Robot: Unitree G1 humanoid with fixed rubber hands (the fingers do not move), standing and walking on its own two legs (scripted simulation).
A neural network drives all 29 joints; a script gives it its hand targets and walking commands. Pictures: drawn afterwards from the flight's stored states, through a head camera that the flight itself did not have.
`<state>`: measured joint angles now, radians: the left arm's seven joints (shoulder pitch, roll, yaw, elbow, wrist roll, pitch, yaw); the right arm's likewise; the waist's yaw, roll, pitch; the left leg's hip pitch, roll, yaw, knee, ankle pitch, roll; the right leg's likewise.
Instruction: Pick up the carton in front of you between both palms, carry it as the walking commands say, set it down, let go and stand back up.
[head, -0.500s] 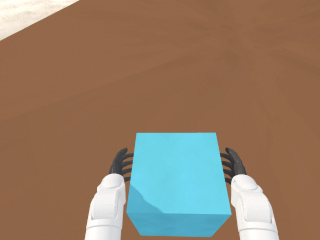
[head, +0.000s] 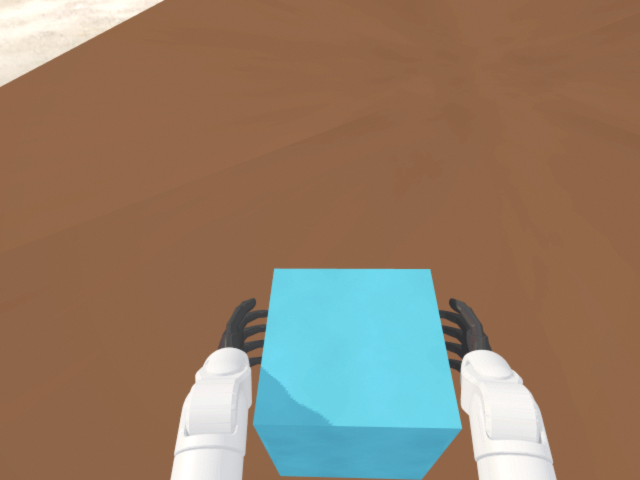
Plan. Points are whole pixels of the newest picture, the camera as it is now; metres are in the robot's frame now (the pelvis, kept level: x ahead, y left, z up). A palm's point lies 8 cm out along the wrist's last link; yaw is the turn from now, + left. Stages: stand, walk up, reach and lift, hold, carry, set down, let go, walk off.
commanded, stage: carry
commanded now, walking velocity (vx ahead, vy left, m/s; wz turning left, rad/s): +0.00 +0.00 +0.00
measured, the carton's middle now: (350, 378) +0.31 +0.00 -0.04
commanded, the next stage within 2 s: hold in 1.10 s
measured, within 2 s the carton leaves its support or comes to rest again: neither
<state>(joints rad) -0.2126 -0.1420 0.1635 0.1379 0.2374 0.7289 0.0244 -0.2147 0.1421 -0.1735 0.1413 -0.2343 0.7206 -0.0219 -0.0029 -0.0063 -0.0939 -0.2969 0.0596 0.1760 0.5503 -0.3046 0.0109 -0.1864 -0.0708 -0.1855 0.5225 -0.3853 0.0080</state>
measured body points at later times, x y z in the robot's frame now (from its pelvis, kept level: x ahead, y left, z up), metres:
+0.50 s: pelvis -0.04 +0.00 +0.00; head -0.06 +0.00 +0.45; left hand +0.27 +0.15 +0.04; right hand +0.27 -0.16 +0.04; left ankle -0.01 +0.11 -0.73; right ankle -0.07 -0.10 -0.73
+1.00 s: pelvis -0.06 -0.01 +0.00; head -0.08 -0.01 +0.45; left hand +0.25 +0.14 +0.04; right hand +0.25 -0.16 +0.04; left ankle -0.01 +0.11 -0.73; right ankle -0.07 -0.10 -0.73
